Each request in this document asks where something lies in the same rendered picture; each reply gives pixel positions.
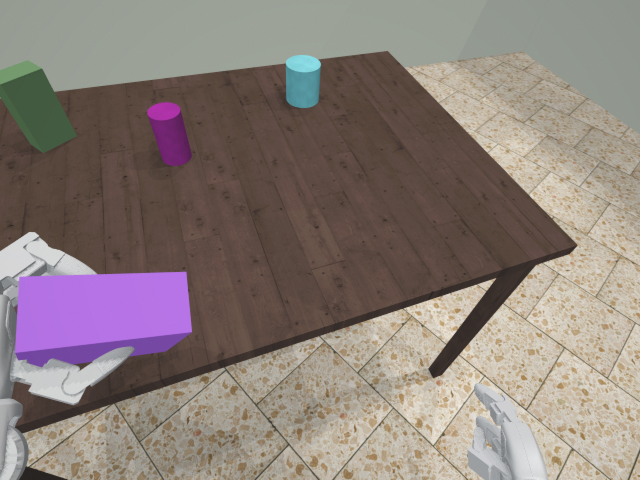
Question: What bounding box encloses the left robot hand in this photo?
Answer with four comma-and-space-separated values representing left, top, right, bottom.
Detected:
0, 232, 135, 405

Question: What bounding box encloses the robot left forearm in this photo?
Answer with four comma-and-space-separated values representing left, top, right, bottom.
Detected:
0, 399, 29, 480

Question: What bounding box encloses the right robot hand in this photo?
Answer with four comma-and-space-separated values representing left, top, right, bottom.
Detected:
467, 383, 549, 480

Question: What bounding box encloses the table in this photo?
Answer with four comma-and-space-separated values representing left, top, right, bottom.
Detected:
0, 51, 578, 480

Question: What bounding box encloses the sponge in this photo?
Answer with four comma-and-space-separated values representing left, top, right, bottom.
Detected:
15, 272, 192, 367

